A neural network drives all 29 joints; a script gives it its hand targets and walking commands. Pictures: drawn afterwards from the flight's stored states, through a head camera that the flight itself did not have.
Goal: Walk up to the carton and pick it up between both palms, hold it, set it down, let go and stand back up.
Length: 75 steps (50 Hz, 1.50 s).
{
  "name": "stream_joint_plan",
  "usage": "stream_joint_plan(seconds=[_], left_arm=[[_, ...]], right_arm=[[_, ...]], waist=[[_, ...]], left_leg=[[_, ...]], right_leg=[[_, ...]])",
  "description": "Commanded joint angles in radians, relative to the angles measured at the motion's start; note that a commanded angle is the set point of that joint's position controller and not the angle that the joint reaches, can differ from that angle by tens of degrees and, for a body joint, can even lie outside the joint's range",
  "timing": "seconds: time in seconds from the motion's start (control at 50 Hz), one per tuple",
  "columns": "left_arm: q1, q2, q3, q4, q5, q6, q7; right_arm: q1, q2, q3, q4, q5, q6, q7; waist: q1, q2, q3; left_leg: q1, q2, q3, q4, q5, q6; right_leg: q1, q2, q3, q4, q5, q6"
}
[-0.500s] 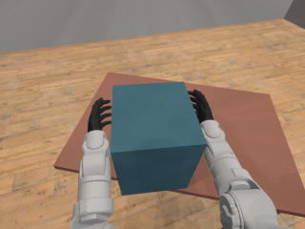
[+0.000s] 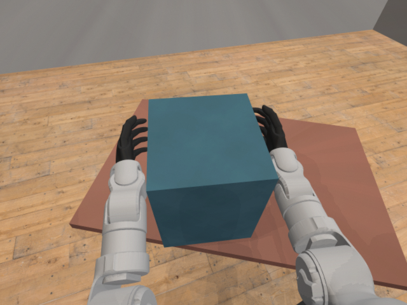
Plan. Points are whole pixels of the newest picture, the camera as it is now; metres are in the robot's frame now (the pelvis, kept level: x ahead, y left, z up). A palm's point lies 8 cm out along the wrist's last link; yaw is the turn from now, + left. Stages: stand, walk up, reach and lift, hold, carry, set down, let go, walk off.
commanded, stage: reach and lift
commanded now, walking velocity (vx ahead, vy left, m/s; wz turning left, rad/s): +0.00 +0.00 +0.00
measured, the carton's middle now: (203, 173) +0.38 +0.03 +0.06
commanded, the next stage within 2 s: none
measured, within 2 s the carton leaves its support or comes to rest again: neither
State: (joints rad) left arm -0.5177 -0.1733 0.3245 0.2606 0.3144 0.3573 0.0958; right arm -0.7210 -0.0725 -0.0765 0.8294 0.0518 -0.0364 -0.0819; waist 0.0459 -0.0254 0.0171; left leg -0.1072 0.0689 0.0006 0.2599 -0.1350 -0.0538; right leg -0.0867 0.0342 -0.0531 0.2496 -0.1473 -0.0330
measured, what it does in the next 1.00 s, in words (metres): stands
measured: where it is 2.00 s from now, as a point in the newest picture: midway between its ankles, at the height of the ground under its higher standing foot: outside the picture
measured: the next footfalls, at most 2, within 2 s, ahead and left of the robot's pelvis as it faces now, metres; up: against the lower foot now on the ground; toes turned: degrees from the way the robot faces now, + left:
none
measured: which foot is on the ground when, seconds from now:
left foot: down 0.00-1.00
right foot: down 0.00-1.00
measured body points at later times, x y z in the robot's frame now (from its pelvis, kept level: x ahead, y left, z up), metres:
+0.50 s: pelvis -0.01 +0.02 +0.00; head -0.04 +0.04 +0.45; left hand +0.37 +0.17 +0.17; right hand +0.39 -0.12 +0.17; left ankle +0.00 +0.16 -0.75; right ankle -0.01 -0.09 -0.75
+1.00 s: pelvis +0.00 +0.02 +0.00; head -0.05 +0.04 +0.45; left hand +0.37 +0.18 +0.20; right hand +0.39 -0.11 +0.20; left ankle +0.00 +0.16 -0.75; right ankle -0.01 -0.09 -0.75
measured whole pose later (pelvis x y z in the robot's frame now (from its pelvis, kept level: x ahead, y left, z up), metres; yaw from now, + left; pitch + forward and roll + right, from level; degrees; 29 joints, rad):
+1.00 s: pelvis +0.00 +0.02 +0.00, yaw +2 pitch -7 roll -1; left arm -0.64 -0.05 0.30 0.12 0.30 0.71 -0.01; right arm -0.76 -0.07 -0.01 0.59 0.21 0.29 -0.21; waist -0.09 -0.05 0.01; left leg -0.02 0.03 -0.03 0.32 -0.17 -0.03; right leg 0.03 0.00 -0.08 0.26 -0.17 0.00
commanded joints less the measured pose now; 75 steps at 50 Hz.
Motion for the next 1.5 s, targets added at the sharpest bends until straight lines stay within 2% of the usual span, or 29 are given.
stream_joint_plan(seconds=[0.0,0.06,0.08,0.1,0.14,0.16,0.2,0.26,0.28,0.34,0.42,0.44,0.5,0.52,0.56,0.6,0.66,0.7,0.78,0.8,0.9,0.98,1.04,1.2,1.3,1.38,1.4,1.44,1.48], left_arm=[[-0.504,-0.409,-0.418,-0.11,-0.048,0.0,-0.132],[-0.473,-0.382,-0.395,-0.108,-0.033,0.051,-0.161],[-0.477,-0.38,-0.43,-0.202,-0.065,0.06,-0.17],[-0.491,-0.367,-0.414,-0.147,-0.054,0.073,-0.181],[-0.536,-0.411,-0.482,-0.296,-0.098,0.064,-0.167],[-0.499,-0.399,-0.49,-0.18,-0.083,0.088,-0.171],[-0.556,-0.413,-0.532,-0.299,-0.113,0.092,-0.151],[-0.56,-0.376,-0.457,-0.087,-0.069,0.156,-0.174],[-0.57,-0.407,-0.462,-0.195,-0.087,0.156,-0.166],[-0.634,-0.417,-0.473,-0.158,-0.104,0.159,-0.153],[-0.592,-0.429,-0.477,-0.169,-0.125,0.167,-0.133],[-0.566,-0.403,-0.45,-0.07,-0.097,0.183,-0.147],[-0.607,-0.352,-0.34,-0.058,-0.044,0.201,-0.181],[-0.623,-0.379,-0.365,-0.149,-0.068,0.197,-0.182],[-0.689,-0.416,-0.438,-0.167,-0.096,0.181,-0.179],[-0.705,-0.393,-0.467,-0.144,-0.122,0.177,-0.175],[-0.692,-0.356,-0.383,-0.093,-0.082,0.208,-0.194],[-0.708,-0.388,-0.428,-0.205,-0.117,0.207,-0.198],[-0.683,-0.345,-0.441,-0.118,-0.119,0.243,-0.231],[-0.696,-0.369,-0.476,-0.2,-0.149,0.251,-0.236],[-0.761,-0.363,-0.48,-0.206,-0.141,0.284,-0.242],[-0.767,-0.376,-0.524,-0.302,-0.165,0.303,-0.237],[-0.739,-0.341,-0.452,-0.177,-0.127,0.347,-0.247],[-0.754,-0.389,-0.484,-0.263,-0.135,0.364,-0.24],[-0.838,-0.372,-0.468,-0.245,-0.146,0.356,-0.229],[-0.894,-0.378,-0.461,-0.126,-0.154,0.354,-0.23],[-0.951,-0.406,-0.49,-0.215,-0.183,0.331,-0.218],[-0.96,-0.374,-0.438,-0.04,-0.156,0.346,-0.224],[-0.97,-0.377,-0.41,-0.042,-0.15,0.344,-0.227]], right_arm=[[-0.52,0.499,0.276,-0.22,0.0,-0.031,0.071],[-0.523,0.478,0.276,-0.263,0.016,-0.004,0.038],[-0.533,0.507,0.319,-0.388,0.038,-0.008,0.021],[-0.546,0.49,0.318,-0.356,0.04,0.006,0.015],[-0.558,0.49,0.317,-0.416,0.069,-0.002,0.027],[-0.55,0.485,0.321,-0.347,0.056,0.017,0.026],[-0.581,0.463,0.335,-0.448,0.083,0.011,0.028],[-0.621,0.457,0.275,-0.339,0.027,0.076,0.021],[-0.631,0.486,0.273,-0.435,0.05,0.065,0.034],[-0.675,0.46,0.215,-0.386,0.042,0.073,0.063],[-0.671,0.47,0.271,-0.412,0.08,0.085,0.072],[-0.67,0.466,0.265,-0.349,0.069,0.111,0.063],[-0.643,0.485,0.241,-0.294,0.045,0.141,0.053],[-0.653,0.514,0.266,-0.347,0.085,0.133,0.06],[-0.707,0.52,0.26,-0.348,0.088,0.119,0.063],[-0.741,0.539,0.306,-0.438,0.113,0.12,0.048],[-0.676,0.523,0.247,-0.311,0.074,0.167,0.037],[-0.731,0.541,0.278,-0.459,0.117,0.149,0.027],[-0.72,0.565,0.345,-0.468,0.147,0.209,-0.023],[-0.72,0.574,0.389,-0.525,0.167,0.211,-0.034],[-0.704,0.58,0.369,-0.499,0.199,0.279,-0.045],[-0.734,0.573,0.4,-0.578,0.249,0.31,-0.049],[-0.732,0.561,0.378,-0.53,0.236,0.35,-0.051],[-0.754,0.545,0.384,-0.545,0.28,0.357,-0.033],[-0.837,0.579,0.385,-0.523,0.289,0.365,-0.023],[-0.843,0.568,0.314,-0.414,0.236,0.378,-0.017],[-0.91,0.57,0.314,-0.501,0.249,0.359,-0.011],[-0.914,0.571,0.255,-0.349,0.212,0.384,-0.012],[-0.927,0.58,0.24,-0.342,0.194,0.383,-0.005]], waist=[[-0.027,-0.01,-0.402],[-0.054,-0.018,-0.341],[-0.067,-0.034,-0.423],[-0.073,-0.011,-0.351],[-0.078,0.026,-0.421],[-0.097,0.034,-0.345],[-0.087,0.061,-0.433],[-0.097,0.044,-0.252],[-0.079,0.038,-0.344],[-0.092,0.036,-0.335],[-0.058,0.044,-0.469],[-0.08,0.039,-0.373],[-0.053,-0.007,-0.225],[-0.037,-0.007,-0.307],[-0.065,0.058,-0.366],[-0.077,0.012,-0.435],[-0.087,0.007,-0.268],[-0.079,0.025,-0.403],[-0.127,-0.03,-0.373],[-0.127,-0.012,-0.432],[-0.159,0.004,-0.368],[-0.149,0.051,-0.399],[-0.153,0.011,-0.284],[-0.139,0.081,-0.417],[-0.12,0.026,-0.388],[-0.155,0.049,-0.34],[-0.131,0.068,-0.421],[-0.156,0.043,-0.298],[-0.134,0.041,-0.343]], left_leg=[[0.184,-0.083,0.058,0.04,0.3,0.036],[0.157,-0.093,0.059,0.031,0.273,0.036],[0.19,-0.094,0.055,0.045,0.297,0.047],[0.165,-0.103,0.05,0.039,0.266,0.035],[0.25,-0.08,0.033,0.064,0.385,0.017],[0.265,-0.078,0.03,0.08,0.384,0.008],[0.307,-0.07,0.025,0.094,0.448,-0.007],[0.225,-0.073,0.033,0.034,0.209,0.022],[0.235,-0.068,0.029,0.041,0.22,0.026],[0.234,-0.056,0.029,0.03,0.187,0.023],[0.306,-0.059,0.033,0.062,0.294,0.022],[0.282,-0.067,0.034,0.049,0.272,0.023],[0.182,-0.082,0.046,0.002,0.128,0.06],[0.211,-0.077,0.044,-0.004,0.187,0.059],[0.245,-0.076,0.039,0.037,0.263,0.027],[0.255,-0.089,0.041,0.055,0.254,0.031],[0.191,-0.092,0.047,0.01,0.113,0.052],[0.205,-0.093,0.051,0.027,0.18,0.044],[0.196,-0.121,0.037,0.053,0.158,0.05],[0.21,-0.119,0.03,0.066,0.198,0.051],[0.185,-0.117,0.017,0.06,0.2,0.031],[0.214,-0.108,0.008,0.077,0.297,0.017],[0.17,-0.115,0.022,0.049,0.195,0.029],[0.257,-0.097,0.016,0.106,0.404,-0.014],[0.198,-0.102,0.01,0.077,0.28,0.01],[0.165,-0.098,0.016,0.039,0.118,0.015],[0.168,-0.095,0.012,0.047,0.134,0.025],[0.107,-0.096,0.021,0.013,-0.001,0.034],[0.1,-0.093,0.026,-0.006,-0.03,0.058]], right_leg=[[0.184,-0.004,-0.028,0.02,0.403,0.086],[0.228,-0.022,-0.023,0.03,0.458,0.094],[0.284,-0.018,-0.024,0.041,0.544,0.097],[0.242,-0.018,-0.024,0.038,0.507,0.109],[0.188,0.008,-0.054,0.041,0.442,0.093],[0.152,0.014,-0.051,0.023,0.383,0.085],[0.12,0.022,-0.063,0.024,0.335,0.076],[0.054,0.01,-0.054,-0.03,0.138,0.062],[0.091,0.012,-0.067,-0.011,0.154,0.062],[0.027,0.014,-0.075,-0.016,0.063,0.056],[0.078,0.029,-0.067,-0.001,0.164,0.051],[0.077,0.025,-0.053,-0.019,0.132,0.058],[0.078,0.005,-0.042,-0.035,0.089,0.08],[0.115,0.015,-0.041,-0.021,0.143,0.075],[0.089,0.025,-0.059,-0.008,0.153,0.071],[0.138,0.018,-0.047,0.006,0.212,0.08],[0.102,0.007,-0.045,-0.018,0.103,0.079],[0.163,0.007,-0.048,0.008,0.205,0.091],[0.215,-0.006,-0.029,0.016,0.343,0.11],[0.251,-0.006,-0.03,0.04,0.416,0.109],[0.196,0.001,-0.039,0.021,0.289,0.11],[0.2,0.029,-0.046,0.035,0.282,0.101],[0.179,0.018,-0.038,0.02,0.227,0.104],[0.165,0.046,-0.05,0.032,0.266,0.073],[0.155,0.039,-0.04,0.026,0.186,0.077],[0.095,0.027,-0.049,0.006,0.045,0.073],[0.1,0.03,-0.051,0.017,0.053,0.07],[0.061,0.016,-0.042,-0.013,-0.051,0.072],[0.083,0.014,-0.048,-0.004,-0.047,0.064]])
